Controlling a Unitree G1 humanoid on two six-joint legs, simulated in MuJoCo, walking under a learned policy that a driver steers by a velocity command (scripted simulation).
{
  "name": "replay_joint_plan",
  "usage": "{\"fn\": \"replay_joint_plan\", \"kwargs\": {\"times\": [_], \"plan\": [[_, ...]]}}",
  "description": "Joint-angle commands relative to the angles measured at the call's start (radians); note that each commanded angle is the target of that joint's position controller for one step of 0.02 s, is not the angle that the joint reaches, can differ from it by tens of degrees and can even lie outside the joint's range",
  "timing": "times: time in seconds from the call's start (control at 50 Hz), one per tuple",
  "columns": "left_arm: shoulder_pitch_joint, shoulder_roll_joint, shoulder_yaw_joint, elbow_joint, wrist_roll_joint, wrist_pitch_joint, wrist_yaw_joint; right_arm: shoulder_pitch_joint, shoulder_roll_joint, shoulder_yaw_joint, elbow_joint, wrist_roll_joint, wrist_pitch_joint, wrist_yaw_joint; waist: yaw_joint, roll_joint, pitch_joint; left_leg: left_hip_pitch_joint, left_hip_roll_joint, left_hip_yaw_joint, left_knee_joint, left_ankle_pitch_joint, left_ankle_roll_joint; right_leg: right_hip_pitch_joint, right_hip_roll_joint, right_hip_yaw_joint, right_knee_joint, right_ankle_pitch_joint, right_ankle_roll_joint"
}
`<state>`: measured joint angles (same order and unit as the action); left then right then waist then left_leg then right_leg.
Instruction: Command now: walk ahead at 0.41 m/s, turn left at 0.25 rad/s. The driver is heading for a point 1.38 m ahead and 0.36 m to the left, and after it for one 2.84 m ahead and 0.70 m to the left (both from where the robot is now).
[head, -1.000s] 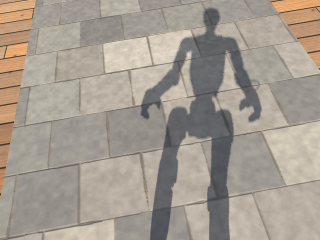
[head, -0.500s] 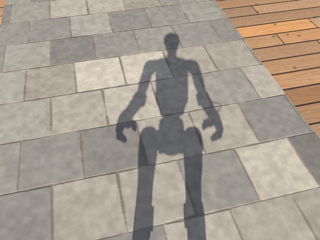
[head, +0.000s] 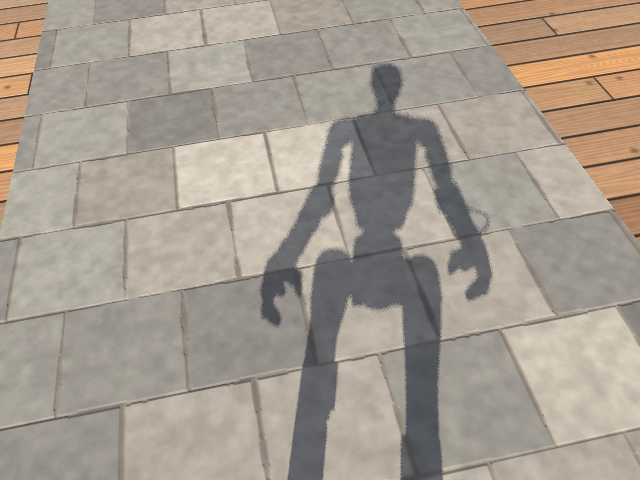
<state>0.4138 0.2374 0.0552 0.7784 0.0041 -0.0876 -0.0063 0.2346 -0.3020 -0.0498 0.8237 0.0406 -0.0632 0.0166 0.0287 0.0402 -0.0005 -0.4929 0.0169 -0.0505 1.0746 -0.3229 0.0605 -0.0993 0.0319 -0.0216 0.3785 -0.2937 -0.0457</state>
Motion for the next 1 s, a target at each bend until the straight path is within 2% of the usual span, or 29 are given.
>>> {"fn": "replay_joint_plan", "kwargs": {"times": [0.02,0.12,0.2,0.26,0.28,0.3,0.32,0.34,0.36,0.38,0.4,0.42,0.46,0.5,0.54,0.62,0.68,0.72,0.76,0.78,0.8,0.82,0.84,0.86,0.88,0.9,0.92,0.94,1.0], "plan": [[0.022,0.107,0.025,-0.044,0.005,-0.01,0.008,-0.105,-0.033,-0.008,-0.08,-0.002,-0.012,0.021,0.026,-0.127,0.062,-0.336,0.055,-0.045,-0.017,0.128,-0.015,0.198,-0.256,0.19,-0.214,0.309,-0.117],[0.002,0.153,0.032,-0.029,0.002,-0.011,0.023,-0.241,0.006,0.013,-0.153,-0.017,-0.008,0.031,0.049,-0.117,0.11,-0.218,0.04,0.044,-0.327,0.355,-0.062,0.057,-0.223,-0.005,-0.28,0.337,-0.104],[0.032,0.176,0.037,0.008,-0.013,-0.006,0.026,-0.312,-0.009,0.013,-0.207,-0.013,-0.012,0.052,0.05,-0.113,0.139,-0.166,0.02,0.085,-0.46,0.36,-0.015,0.116,-0.273,-0.063,-0.262,0.445,-0.095],[0.002,0.216,0.048,0.001,-0.011,0.015,0.037,-0.242,-0.063,-0.015,-0.219,-0.013,-0.009,0.061,-0.022,-0.163,0.038,-0.042,-0.058,0.152,-0.465,0.24,0.054,0.223,-0.289,-0.117,-0.054,0.983,-0.056],[-0.009,0.227,0.051,-0.005,-0.007,0.028,0.043,-0.125,-0.101,-0.036,-0.194,-0.01,-0.004,0.059,-0.085,-0.177,-0.038,0.094,-0.096,0.168,-0.461,0.211,0.079,0.218,-0.28,-0.134,0.107,1.11,-0.04],[-0.022,0.229,0.049,-0.015,-0.009,0.034,0.049,0.033,-0.151,-0.065,-0.157,-0.008,0.003,0.047,-0.171,-0.15,-0.123,0.341,-0.116,0.147,-0.501,0.246,0.116,0.102,-0.251,-0.153,0.33,1.085,-0.009],[-0.004,0.198,0.033,-0.044,0.01,0.026,0.052,0.181,-0.224,-0.089,-0.134,-0.011,0.019,0.022,-0.209,-0.004,-0.228,0.655,0.048,-0.121,-0.514,0.189,0.173,-0.165,-0.194,-0.146,0.656,0.647,0.026],[0.08,0.061,-0.012,-0.085,0.011,-0.005,0.031,0.135,-0.276,-0.091,-0.165,-0.01,0.012,0.019,-0.089,0.23,-0.368,0.926,0.312,-0.76,-0.681,-0.055,0.389,-0.553,0.039,-0.01,1.047,-0.25,0.088],[-0.022,0.17,0.01,-0.098,-0.021,-0.046,0.013,0.145,-0.196,-0.072,-0.164,-0.02,0.009,0.017,-0.163,0.101,-0.387,0.911,0.302,-0.81,-0.789,-0.161,0.352,-0.652,-0.006,0.18,1.107,-0.225,0.056],[-0.11,0.188,0.013,-0.133,-0.054,-0.061,0.007,0.114,-0.153,-0.061,-0.158,-0.028,0.002,0.014,-0.149,0.058,-0.228,0.78,0.267,-0.645,-0.8,-0.119,0.298,-0.696,-0.052,0.155,1.063,-0.146,0.035],[-0.141,0.176,0.008,-0.141,-0.039,-0.069,0.013,0.047,-0.138,-0.055,-0.167,-0.026,-0.006,0.016,-0.092,-0.059,-0.109,0.588,0.219,-0.523,-0.814,0.012,0.267,-0.663,-0.097,0.141,0.957,-0.075,0.03],[-0.145,0.18,0.016,-0.135,-0.011,-0.065,0.023,-0.013,-0.113,-0.049,-0.181,-0.032,-0.012,0.015,-0.052,-0.071,-0.075,0.465,0.178,-0.436,-0.82,0.127,0.244,-0.598,-0.132,0.137,0.869,-0.035,0.035],[-0.106,0.177,0.021,-0.134,0.007,-0.039,0.024,-0.062,-0.101,-0.046,-0.204,-0.04,-0.013,0.011,0.003,-0.023,-0.04,0.313,0.133,-0.369,-0.864,0.242,0.252,-0.514,-0.155,0.132,0.81,-0.003,0.056],[-0.11,0.157,0.017,-0.141,0.019,-0.018,0.027,-0.045,-0.106,-0.048,-0.192,-0.03,-0.019,0.005,0.009,-0.016,-0.02,0.225,0.116,-0.304,-0.878,0.324,0.26,-0.501,-0.158,0.106,0.736,0.026,0.088],[-0.188,0.138,0.009,-0.171,0.025,-0.011,0.032,-0.015,-0.129,-0.053,-0.178,-0.029,-0.018,-0.006,-0.012,-0.016,0.009,0.174,0.085,-0.256,-0.881,0.347,0.244,-0.521,-0.147,0.087,0.614,0.132,0.114],[-0.359,0.1,-0.008,-0.209,0.015,-0.025,0.023,0.059,-0.144,-0.056,-0.15,-0.015,0.0,-0.022,-0.088,0.011,0.008,0.169,0.027,-0.217,-0.835,0.269,0.173,-0.444,-0.079,0.072,0.287,0.381,0.121],[-0.438,0.121,-0.003,-0.23,-0.005,-0.038,0.006,0.116,-0.149,-0.057,-0.128,-0.008,0.012,-0.028,-0.118,0.031,0.002,0.247,0.055,-0.29,-0.781,0.223,0.164,-0.416,-0.044,0.089,0.179,0.387,0.115],[-0.439,0.142,0.004,-0.229,-0.008,-0.047,-0.007,0.138,-0.132,-0.051,-0.117,-0.011,0.019,-0.032,-0.116,0.048,-0.01,0.346,0.091,-0.338,-0.719,0.227,0.155,-0.416,-0.043,0.101,0.124,0.344,0.094],[-0.396,0.159,0.015,-0.219,-0.008,-0.054,-0.013,0.139,-0.13,-0.051,-0.109,-0.019,0.024,-0.032,-0.089,0.084,-0.016,0.4,0.12,-0.372,-0.665,0.306,0.139,-0.359,-0.041,0.09,0.1,0.256,0.055],[-0.323,0.171,0.025,-0.201,-0.005,-0.058,-0.009,0.125,-0.119,-0.046,-0.112,-0.021,0.026,-0.029,-0.045,0.09,-0.041,0.4,0.097,-0.359,-0.606,0.404,0.121,-0.253,-0.028,0.066,0.052,0.249,0.022],[-0.212,0.206,0.039,-0.185,0.008,-0.063,-0.003,0.12,-0.081,-0.031,-0.121,-0.028,0.021,-0.023,0.011,0.066,-0.138,0.358,0.05,-0.312,-0.445,0.452,0.091,-0.053,-0.092,0.11,0.065,0.26,-0.033],[-0.058,0.279,0.057,-0.173,0.02,-0.061,0.003,0.175,-0.031,-0.012,-0.137,-0.046,0.013,-0.022,0.042,-0.092,-0.296,0.166,-0.041,-0.222,-0.15,0.227,0.042,0.265,-0.281,0.337,0.112,0.287,-0.135],[0.034,0.306,0.074,-0.105,0.006,-0.045,-0.01,0.292,-0.011,-0.001,-0.128,-0.011,0.002,-0.021,0.016,-0.391,-0.362,-0.159,-0.144,-0.126,0.128,-0.251,-0.021,0.482,-0.44,0.766,-0.014,0.008,-0.276],[0.017,0.209,0.051,-0.12,-0.018,-0.041,-0.012,0.223,-0.11,-0.018,-0.121,0.0,-0.001,-0.023,0.047,-0.237,-0.246,-0.276,-0.076,-0.166,0.221,-0.224,-0.022,0.418,-0.425,0.794,-0.071,-0.218,-0.238],[-0.042,0.166,0.037,-0.124,-0.016,-0.033,-0.008,0.093,-0.141,-0.027,-0.145,-0.004,0.0,-0.023,0.062,-0.14,-0.108,-0.308,-0.041,-0.135,0.232,-0.127,-0.024,0.292,-0.381,0.643,-0.088,-0.184,-0.197],[-0.09,0.156,0.028,-0.129,-0.005,-0.027,-0.008,0.026,-0.125,-0.023,-0.164,-0.02,-0.001,-0.022,0.044,-0.077,-0.033,-0.289,-0.008,-0.097,0.198,-0.063,-0.028,0.17,-0.336,0.532,-0.111,-0.054,-0.183],[-0.118,0.142,0.022,-0.124,0.001,-0.024,-0.008,0.001,-0.106,-0.024,-0.175,-0.032,-0.006,-0.018,0.019,-0.071,0.012,-0.269,0.026,-0.082,0.135,-0.015,-0.031,0.091,-0.3,0.462,-0.135,0.048,-0.18],[-0.131,0.131,0.016,-0.122,0.007,-0.025,-0.008,0.013,-0.086,-0.022,-0.174,-0.032,-0.007,-0.013,-0.006,-0.102,0.015,-0.218,0.051,-0.068,0.09,0.011,-0.034,0.039,-0.267,0.403,-0.158,0.116,-0.169],[-0.124,0.141,0.018,-0.097,-0.009,-0.03,-0.011,0.016,-0.037,-0.008,-0.171,-0.033,-0.001,-0.008,-0.022,-0.139,0.009,-0.179,0.068,-0.019,-0.037,0.035,-0.056,-0.018,-0.238,0.292,-0.202,0.263,-0.184]]}}
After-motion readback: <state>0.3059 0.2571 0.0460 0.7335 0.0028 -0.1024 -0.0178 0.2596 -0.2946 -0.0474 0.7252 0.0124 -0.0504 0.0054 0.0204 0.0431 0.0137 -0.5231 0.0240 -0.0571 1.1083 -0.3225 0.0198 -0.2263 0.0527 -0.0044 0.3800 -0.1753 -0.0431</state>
